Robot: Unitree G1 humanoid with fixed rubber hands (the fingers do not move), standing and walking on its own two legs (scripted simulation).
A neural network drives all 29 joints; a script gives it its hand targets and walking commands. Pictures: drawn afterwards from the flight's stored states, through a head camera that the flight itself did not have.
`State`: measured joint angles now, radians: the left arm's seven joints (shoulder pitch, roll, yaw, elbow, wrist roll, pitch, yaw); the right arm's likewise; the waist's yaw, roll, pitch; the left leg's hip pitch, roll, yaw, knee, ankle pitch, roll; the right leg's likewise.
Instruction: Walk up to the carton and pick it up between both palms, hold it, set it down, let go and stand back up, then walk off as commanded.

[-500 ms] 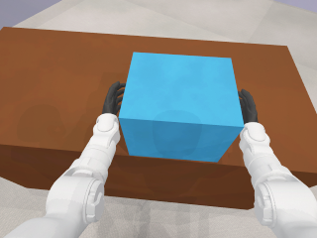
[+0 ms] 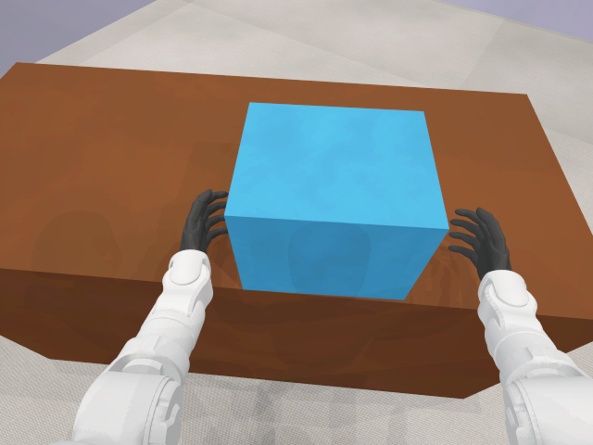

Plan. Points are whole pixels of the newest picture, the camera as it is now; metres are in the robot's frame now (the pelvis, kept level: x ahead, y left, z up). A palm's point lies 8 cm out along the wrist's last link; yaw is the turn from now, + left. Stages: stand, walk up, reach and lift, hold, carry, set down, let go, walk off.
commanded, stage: set down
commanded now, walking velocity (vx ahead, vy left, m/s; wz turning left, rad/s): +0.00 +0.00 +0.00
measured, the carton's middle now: (329, 204) +0.46 -0.04 +0.02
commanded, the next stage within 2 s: none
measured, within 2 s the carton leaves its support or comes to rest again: neither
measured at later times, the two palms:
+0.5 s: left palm (165, 293) +0.30 +0.18 +0.04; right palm (526, 314) +0.28 -0.27 +0.04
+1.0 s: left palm (141, 356) +0.22 +0.19 +0.04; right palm (536, 384) +0.20 -0.26 +0.04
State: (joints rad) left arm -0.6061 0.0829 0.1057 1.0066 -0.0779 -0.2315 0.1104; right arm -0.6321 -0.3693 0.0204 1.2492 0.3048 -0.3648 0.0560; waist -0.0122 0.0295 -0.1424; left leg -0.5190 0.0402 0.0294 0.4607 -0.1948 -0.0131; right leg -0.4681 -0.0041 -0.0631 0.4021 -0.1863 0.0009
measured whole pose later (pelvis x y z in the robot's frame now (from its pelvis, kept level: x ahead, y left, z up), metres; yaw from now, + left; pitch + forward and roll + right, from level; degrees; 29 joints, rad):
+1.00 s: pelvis -0.01 -0.01 +0.01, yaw +0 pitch +2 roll -1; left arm 0.15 0.10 0.04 0.13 -0.12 0.12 0.10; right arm 0.18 -0.35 0.00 0.33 0.31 -0.11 0.08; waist -0.01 -0.02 -0.14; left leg -0.25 0.04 0.03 0.37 -0.16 -0.01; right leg -0.21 0.00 -0.06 0.34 -0.17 0.00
